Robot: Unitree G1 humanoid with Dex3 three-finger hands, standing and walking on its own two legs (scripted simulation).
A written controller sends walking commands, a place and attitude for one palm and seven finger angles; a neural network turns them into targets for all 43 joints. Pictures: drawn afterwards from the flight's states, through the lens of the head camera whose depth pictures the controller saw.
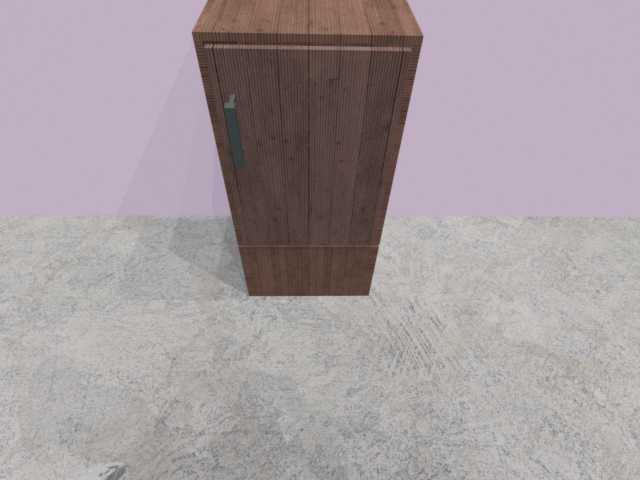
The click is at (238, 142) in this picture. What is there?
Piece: cupboard door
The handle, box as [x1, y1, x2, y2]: [224, 94, 244, 166]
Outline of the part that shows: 231,94 229,102 225,103 224,111 234,165 243,166 243,147 241,146 234,102 235,94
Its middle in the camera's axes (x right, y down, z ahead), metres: -0.19 -0.24 +0.86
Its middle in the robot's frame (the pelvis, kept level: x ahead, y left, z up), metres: +0.80 +0.23 -0.02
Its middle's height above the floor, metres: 0.75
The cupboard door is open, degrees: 0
